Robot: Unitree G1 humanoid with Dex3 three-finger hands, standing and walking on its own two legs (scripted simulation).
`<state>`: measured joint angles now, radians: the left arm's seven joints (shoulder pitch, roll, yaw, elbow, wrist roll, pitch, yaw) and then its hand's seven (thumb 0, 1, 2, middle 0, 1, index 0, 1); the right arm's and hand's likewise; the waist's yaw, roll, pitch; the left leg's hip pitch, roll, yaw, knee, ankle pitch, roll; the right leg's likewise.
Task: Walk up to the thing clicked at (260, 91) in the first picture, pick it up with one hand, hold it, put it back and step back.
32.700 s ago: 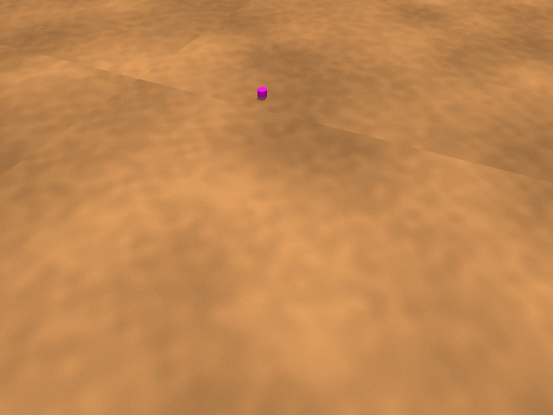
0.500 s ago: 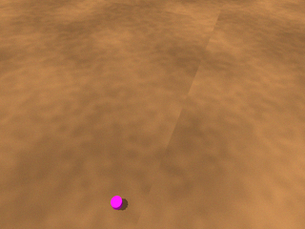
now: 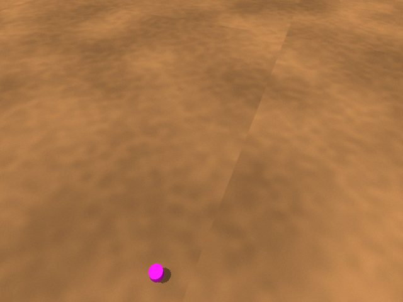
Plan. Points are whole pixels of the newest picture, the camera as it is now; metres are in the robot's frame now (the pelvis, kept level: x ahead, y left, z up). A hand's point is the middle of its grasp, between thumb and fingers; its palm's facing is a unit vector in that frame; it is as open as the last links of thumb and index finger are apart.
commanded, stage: stand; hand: left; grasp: from above
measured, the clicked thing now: (156, 273) +0.40 +0.22 -0.75
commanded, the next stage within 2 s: step back in 1.54 s
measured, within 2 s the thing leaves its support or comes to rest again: neither
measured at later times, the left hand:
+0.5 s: hand out of the picture +0.06 +0.23 -0.16, palm faces +0.01 -0.94 -0.33, open 7.4 cm
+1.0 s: hand out of the picture +0.08 +0.23 -0.16, palm faces +0.00 -0.94 -0.33, open 7.4 cm
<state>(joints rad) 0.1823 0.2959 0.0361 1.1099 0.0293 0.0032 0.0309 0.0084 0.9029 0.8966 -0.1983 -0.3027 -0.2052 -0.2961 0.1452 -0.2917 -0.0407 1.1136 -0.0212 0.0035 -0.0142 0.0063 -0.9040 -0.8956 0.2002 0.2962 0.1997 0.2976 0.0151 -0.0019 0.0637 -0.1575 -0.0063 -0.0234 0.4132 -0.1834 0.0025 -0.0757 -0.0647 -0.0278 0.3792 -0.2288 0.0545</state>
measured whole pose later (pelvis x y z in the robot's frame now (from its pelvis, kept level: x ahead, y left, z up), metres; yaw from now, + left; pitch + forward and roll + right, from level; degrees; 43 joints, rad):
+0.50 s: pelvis +0.01 -0.01 +0.00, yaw +0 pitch -3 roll +0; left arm 0.14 0.30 0.03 1.13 0.02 0.00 0.02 0.01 0.90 0.90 -0.20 -0.30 -0.21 -0.30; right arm 0.13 -0.31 -0.02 1.14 -0.02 0.00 -0.01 0.01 -0.90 -0.90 0.20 0.30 0.20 0.30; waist 0.01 0.01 0.07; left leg -0.14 0.00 -0.02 0.37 -0.17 -0.01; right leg -0.07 -0.05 -0.03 0.35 -0.22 0.04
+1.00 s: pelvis +0.01 -0.01 +0.00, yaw +0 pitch -3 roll +0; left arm 0.12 0.32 0.03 1.13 0.02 0.00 0.01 0.01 0.90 0.90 -0.20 -0.30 -0.21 -0.30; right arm 0.11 -0.33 -0.02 1.15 -0.01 0.00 -0.01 0.01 -0.90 -0.90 0.20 0.30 0.20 0.30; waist 0.00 0.00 0.05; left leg -0.14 0.01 -0.03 0.34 -0.16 -0.02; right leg -0.07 -0.05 -0.03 0.33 -0.22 0.03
